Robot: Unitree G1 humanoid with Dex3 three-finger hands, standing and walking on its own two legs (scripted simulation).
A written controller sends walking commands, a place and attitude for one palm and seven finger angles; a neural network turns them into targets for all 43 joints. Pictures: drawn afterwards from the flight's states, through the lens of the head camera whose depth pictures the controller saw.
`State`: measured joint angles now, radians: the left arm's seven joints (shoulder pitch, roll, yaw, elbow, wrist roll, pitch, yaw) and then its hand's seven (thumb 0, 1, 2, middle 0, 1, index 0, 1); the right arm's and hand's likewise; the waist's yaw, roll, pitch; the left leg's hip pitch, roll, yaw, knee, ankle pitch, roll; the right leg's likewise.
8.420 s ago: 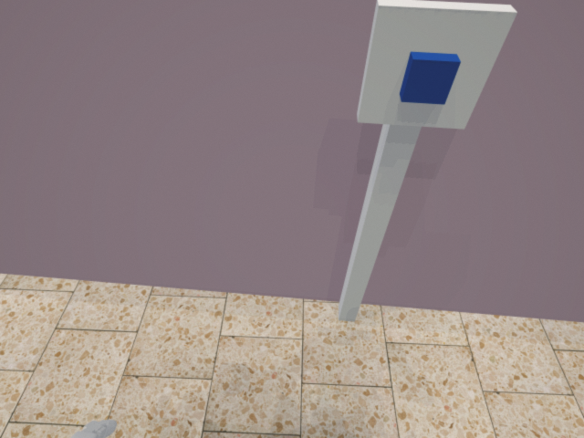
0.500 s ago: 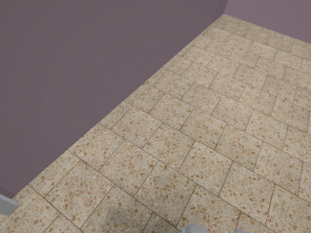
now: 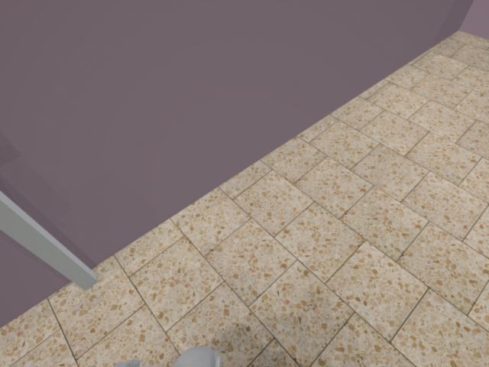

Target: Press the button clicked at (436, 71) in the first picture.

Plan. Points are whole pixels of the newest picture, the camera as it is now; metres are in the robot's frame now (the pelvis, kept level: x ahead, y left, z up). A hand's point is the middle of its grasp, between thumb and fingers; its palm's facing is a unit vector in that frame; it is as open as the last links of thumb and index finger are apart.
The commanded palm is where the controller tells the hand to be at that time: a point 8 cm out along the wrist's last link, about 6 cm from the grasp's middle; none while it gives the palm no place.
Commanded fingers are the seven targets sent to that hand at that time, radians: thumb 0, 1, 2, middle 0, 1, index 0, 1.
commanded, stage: turn to face it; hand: left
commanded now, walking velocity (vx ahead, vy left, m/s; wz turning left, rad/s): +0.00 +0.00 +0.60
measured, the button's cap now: out of the picture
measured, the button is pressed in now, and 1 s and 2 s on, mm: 0 0 0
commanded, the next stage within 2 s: take the last steps up to it in 0.96 s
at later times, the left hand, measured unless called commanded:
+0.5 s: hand out of the picture +0.04 +0.28 -0.16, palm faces +0.31 -0.92 -0.25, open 7.4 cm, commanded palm none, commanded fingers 0.00 0.90 0.90 -0.20 -0.30 -0.20 -0.30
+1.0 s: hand out of the picture -0.07 +0.19 -0.16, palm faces +0.54 -0.79 -0.28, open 7.4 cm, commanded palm none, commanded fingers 0.00 0.90 0.90 -0.20 -0.30 -0.20 -0.30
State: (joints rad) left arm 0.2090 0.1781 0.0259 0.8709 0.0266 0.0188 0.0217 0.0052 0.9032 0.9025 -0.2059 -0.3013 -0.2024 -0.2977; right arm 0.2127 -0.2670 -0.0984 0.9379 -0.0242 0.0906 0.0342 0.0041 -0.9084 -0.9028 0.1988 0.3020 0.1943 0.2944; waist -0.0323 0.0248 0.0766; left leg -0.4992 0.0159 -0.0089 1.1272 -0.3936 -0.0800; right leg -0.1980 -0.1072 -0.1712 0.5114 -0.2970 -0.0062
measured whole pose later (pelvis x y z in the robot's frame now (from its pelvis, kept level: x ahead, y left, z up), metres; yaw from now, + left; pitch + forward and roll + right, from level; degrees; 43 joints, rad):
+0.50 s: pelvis +0.00 +0.04 +0.00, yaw +17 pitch +0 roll -1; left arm 0.15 0.26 0.07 0.88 0.01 0.06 0.01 0.01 0.91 0.90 -0.20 -0.30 -0.20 -0.30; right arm 0.18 -0.21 -0.05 0.90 -0.02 0.03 0.01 0.00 -0.90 -0.90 0.20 0.30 0.20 0.30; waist -0.01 -0.01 0.08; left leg -0.25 -0.04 -0.07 0.49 -0.24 0.03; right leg -0.47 -0.08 -0.02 0.98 -0.42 0.11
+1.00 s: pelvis +0.00 +0.00 +0.00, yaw +32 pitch -2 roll +2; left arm 0.26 0.19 0.04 0.93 0.03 0.01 0.02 0.00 0.90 0.90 -0.21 -0.30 -0.20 -0.30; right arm 0.18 -0.25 -0.07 0.97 -0.02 0.08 0.02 0.00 -0.91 -0.90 0.20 0.30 0.19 0.29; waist 0.01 0.00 0.08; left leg -0.37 0.02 0.01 0.88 -0.46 -0.06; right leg -0.22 -0.12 -0.19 0.52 -0.27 -0.02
